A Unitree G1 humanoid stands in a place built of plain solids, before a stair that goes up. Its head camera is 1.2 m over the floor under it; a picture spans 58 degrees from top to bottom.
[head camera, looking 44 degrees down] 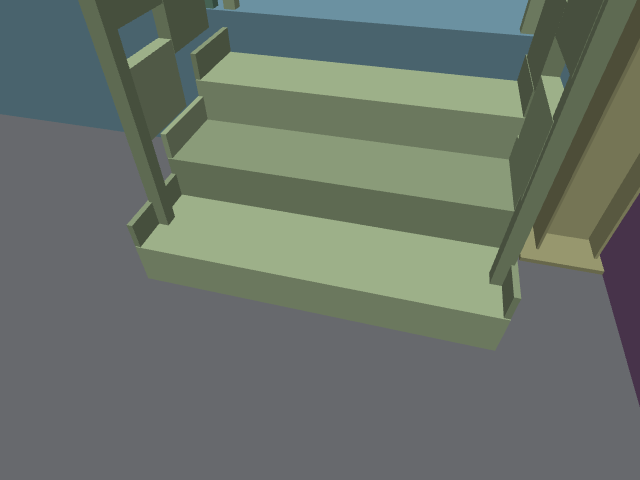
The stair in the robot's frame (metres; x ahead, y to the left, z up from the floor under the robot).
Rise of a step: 0.16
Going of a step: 0.30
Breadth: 1.22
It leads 14 degrees to the right of straight ahead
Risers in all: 4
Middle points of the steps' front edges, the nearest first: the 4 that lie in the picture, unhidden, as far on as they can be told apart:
0.89 0.04 0.16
1.18 -0.04 0.33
1.47 -0.11 0.49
1.76 -0.19 0.65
